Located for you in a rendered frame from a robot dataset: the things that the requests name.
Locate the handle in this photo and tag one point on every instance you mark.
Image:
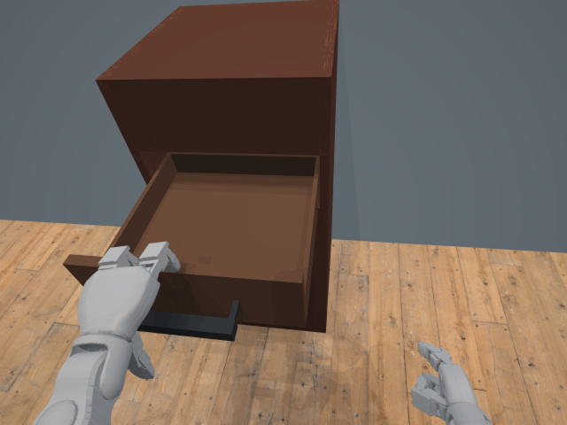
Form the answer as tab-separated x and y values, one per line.
180	324

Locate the robot right hand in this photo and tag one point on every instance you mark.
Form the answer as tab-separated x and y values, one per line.
433	395

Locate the drawer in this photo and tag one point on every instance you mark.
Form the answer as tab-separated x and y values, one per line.
242	227

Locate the cabinet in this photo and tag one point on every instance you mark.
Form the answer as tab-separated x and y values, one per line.
257	78

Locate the right robot forearm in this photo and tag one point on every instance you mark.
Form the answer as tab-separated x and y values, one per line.
466	414

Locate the left robot forearm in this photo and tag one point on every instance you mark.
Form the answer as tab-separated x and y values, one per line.
89	383

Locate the robot left hand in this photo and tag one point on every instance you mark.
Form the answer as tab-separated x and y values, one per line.
116	298

